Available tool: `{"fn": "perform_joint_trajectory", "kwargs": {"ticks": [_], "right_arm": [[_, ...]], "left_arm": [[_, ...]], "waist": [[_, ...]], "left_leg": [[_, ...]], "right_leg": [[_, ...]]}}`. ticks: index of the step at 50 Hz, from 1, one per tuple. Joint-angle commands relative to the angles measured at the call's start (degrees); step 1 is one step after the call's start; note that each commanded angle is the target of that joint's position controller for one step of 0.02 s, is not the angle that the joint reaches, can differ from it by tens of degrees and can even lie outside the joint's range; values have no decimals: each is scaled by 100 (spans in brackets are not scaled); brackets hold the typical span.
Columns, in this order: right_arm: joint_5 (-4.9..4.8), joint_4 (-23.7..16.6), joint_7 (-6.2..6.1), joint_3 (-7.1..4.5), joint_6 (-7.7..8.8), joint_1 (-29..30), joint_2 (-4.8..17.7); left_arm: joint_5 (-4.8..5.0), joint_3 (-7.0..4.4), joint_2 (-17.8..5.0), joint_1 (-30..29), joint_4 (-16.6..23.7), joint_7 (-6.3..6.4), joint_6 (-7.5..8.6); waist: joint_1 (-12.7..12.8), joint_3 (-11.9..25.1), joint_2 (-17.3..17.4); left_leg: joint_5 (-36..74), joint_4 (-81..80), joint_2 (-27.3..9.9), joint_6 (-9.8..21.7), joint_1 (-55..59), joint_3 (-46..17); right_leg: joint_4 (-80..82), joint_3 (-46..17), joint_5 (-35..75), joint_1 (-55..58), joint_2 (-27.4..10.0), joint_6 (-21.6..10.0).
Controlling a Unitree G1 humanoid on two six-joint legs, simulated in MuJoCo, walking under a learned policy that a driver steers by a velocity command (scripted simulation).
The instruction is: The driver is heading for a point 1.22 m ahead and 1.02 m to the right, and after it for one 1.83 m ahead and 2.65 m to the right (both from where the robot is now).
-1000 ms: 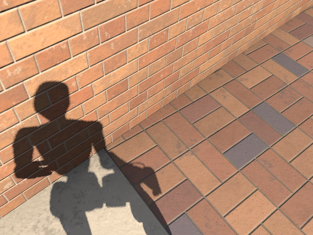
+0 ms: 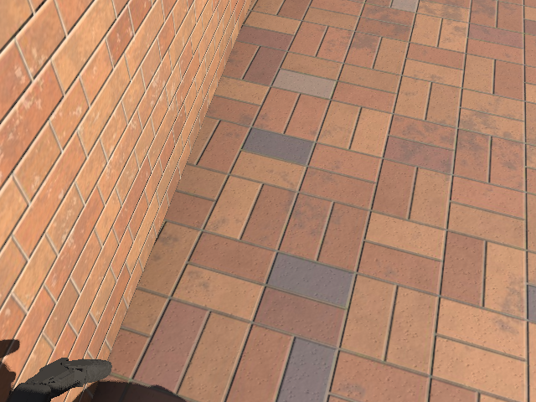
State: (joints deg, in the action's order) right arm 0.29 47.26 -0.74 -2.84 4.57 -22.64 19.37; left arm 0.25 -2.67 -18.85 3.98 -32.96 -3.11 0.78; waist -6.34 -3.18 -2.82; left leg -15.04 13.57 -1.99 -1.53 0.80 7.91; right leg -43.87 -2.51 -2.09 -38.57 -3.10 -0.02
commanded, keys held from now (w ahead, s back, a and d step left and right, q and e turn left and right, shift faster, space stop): w+e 0.76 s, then w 0.24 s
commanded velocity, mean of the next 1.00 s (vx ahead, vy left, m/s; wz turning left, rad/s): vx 0.50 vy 0.00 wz -0.54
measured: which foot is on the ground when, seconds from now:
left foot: down 0.00-0.14, up 0.16-0.60, down 0.62-1.00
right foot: up 0.00-0.12, down 0.14-0.62, up 0.64-1.00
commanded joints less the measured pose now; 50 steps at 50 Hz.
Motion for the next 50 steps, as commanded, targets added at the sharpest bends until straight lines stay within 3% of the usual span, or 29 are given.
{"fn": "perform_joint_trajectory", "kwargs": {"ticks": [1,4,5,6,7,8,9,10,11,12,15,18,21,23,24,25,26,29,30,31,32,33,34,35,37,39,43,47,50], "right_arm": [[-70,-254,11,-295,76,268,1150],[-121,-202,-24,-370,-35,321,1350],[-135,-198,-55,-388,-88,347,1411],[-103,-204,-76,-340,-78,238,1296],[179,-357,-38,-134,-17,-60,672],[156,-821,47,44,193,-199,283],[-135,-856,107,-106,338,543,913],[-227,-958,114,-104,399,857,955],[-135,-867,54,-106,401,814,914],[-7,-826,14,-135,360,763,933],[75,-768,39,-171,192,692,782],[125,-926,40,-125,124,1271,549],[76,-1071,82,-55,140,1980,358],[31,-1161,129,-34,177,2394,334],[1,-1103,145,-63,212,2357,486],[70,-1105,114,-83,228,2458,518],[34,-1139,93,-84,247,2582,502],[13,-1099,85,-208,305,2329,708],[29,-972,72,-283,334,1870,824],[80,-851,64,-357,365,1174,992],[158,-731,35,-472,331,412,1427],[-3,-477,109,-480,212,-41,1283],[-91,-561,106,-361,178,194,833],[-85,-606,50,-329,96,543,674],[35,-543,-30,-268,29,909,486],[85,-405,-33,-246,72,937,394],[16,-1,3,-290,134,682,523],[-17,142,37,-263,110,611,617],[-182,360,83,-243,89,318,715]], "left_arm": [[22,-59,-224,-383,541,-91,157],[-45,-187,-445,-184,598,-120,151],[-48,-294,-588,441,466,-118,138],[-25,-461,-844,1391,192,-47,93],[98,-559,-1310,1986,34,100,-1],[80,-599,-1890,1792,342,107,41],[60,-486,-1296,1887,275,82,155],[34,-417,-1081,1700,231,95,243],[18,-353,-909,1308,283,105,267],[-15,-297,-786,995,340,111,262],[-27,-261,-699,895,239,173,287],[-6,-283,-778,1229,12,275,287],[56,-301,-816,1526,-200,330,238],[97,-320,-859,1714,-342,343,222],[67,-310,-854,1801,-393,344,236],[172,-359,-905,1838,-440,329,239],[188,-356,-861,1877,-501,339,231],[154,-371,-708,1907,-619,393,130],[160,-351,-626,1819,-603,401,115],[121,-271,-401,1729,-539,382,109],[147,-195,-159,2321,-489,376,124],[226,-148,-210,2642,-454,413,166],[224,-241,-654,2156,-461,430,190],[223,-264,-708,1754,-467,439,181],[174,-279,-622,1485,-449,440,218],[254,-249,-393,1554,-444,415,174],[180,-126,-7,1114,-192,401,155],[170,-3,129,367,58,301,171],[191,-11,52,-119,216,208,178]], "waist": [[278,-52,894],[585,196,933],[979,534,869],[1418,989,689],[1352,1458,-712],[971,2456,-1475],[1388,2239,-411],[1269,1410,-265],[933,966,284],[692,728,196],[440,548,-79],[601,328,-9],[878,264,-104],[1042,187,-126],[1116,199,-145],[1131,-14,-133],[1177,-105,-264],[965,94,-466],[708,366,-536],[346,1034,-351],[352,2005,786],[353,2505,1945],[270,1649,1309],[223,870,950],[404,156,799],[500,74,946],[514,-130,872],[356,-320,700],[250,-359,784]], "left_leg": [[1935,-288,-1410,801,-176,-357],[4341,737,-1452,616,67,7],[5160,1694,-1351,516,-93,213],[4945,2938,-1154,334,-835,314],[198,4866,-746,92,-2616,242],[-2121,6554,307,-110,-4447,-784],[-1511,6926,39,-43,-5013,-1487],[-937,6592,-163,49,-5160,-1377],[-483,6085,-409,32,-4673,-1399],[-270,5618,-530,-21,-4206,-1412],[19,5053,-520,-140,-3584,-1287],[666,4058,-353,-283,-3680,-1181],[1493,2740,-108,-287,-3482,-1187],[1753,2126,33,-256,-3311,-1205],[1802,1955,97,-203,-3148,-1188],[1957,1720,142,-213,-2838,-1149],[1983,1630,160,-191,-2723,-1189],[1112,1291,270,28,-2377,-1247],[1165,1041,283,197,-1796,-1184],[1501,1076,-192,489,-579,-1464],[1324,1302,-1459,1217,1563,-3029],[-425,751,-2348,1729,2245,-4974],[-1517,439,-2213,1551,1554,-4794],[-1552,214,-1921,1230,901,-4061],[-428,-118,-1529,988,-61,-3022],[352,-257,-1243,878,-406,-2256],[1248,-516,-1252,1173,-538,-1579],[1695,-662,-1048,1116,-740,-884],[1913,-693,-1252,1103,-458,-847]], "right_leg": [[433,218,31,371,65,-131],[752,677,-828,1134,499,-435],[1090,858,-730,2018,756,-616],[1341,728,-381,3492,911,-828],[1216,-1128,79,5203,-311,-1198],[2213,-4518,-1363,6413,-1500,-2459],[2685,-4560,-2016,6111,-1471,-2272],[2707,-3728,-1849,5333,-1263,-2003],[2665,-3098,-1133,4352,-984,-1755],[2725,-2635,-380,3631,-777,-1680],[3008,-2089,518,2750,-498,-1696],[2999,-1732,929,2521,-289,-1603],[2895,-1643,451,2583,-77,-1339],[2856,-1823,31,2662,-99,-1261],[2782,-1900,-54,2746,-153,-1200],[2932,-1980,-391,2510,-121,-1191],[2890,-2083,-427,2580,-158,-1192],[2255,-2404,484,3361,-234,-1056],[1827,-2356,942,3499,-101,-947],[801,-2078,784,3257,158,-768],[-847,-1432,-836,1753,772,-362],[-2002,-1054,-3368,518,952,-199],[-2480,-1046,-3100,-41,530,-165],[-2601,-763,-2553,-193,296,-85],[-2295,-586,-1839,2,4,-45],[-2135,-489,-1540,299,-132,-21],[-1297,-376,-1071,-70,-200,48],[134,37,44,294,-208,1],[687,229,237,567,-105,-114]]}}
Keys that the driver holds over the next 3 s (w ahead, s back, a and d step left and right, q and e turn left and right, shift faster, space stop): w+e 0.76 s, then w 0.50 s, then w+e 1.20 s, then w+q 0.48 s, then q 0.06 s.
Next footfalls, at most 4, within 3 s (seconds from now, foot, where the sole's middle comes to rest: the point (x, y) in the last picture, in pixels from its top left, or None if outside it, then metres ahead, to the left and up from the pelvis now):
0.14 right None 0.24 -0.13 -0.78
0.62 left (256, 359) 0.56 -0.02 -0.78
1.12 right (396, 301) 0.68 -0.42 -0.78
1.66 left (377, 188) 1.08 -0.46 -0.78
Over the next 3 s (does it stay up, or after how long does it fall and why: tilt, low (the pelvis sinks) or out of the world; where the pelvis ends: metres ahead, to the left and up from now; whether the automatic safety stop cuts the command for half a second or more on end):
stays up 1.26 -1.10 0.00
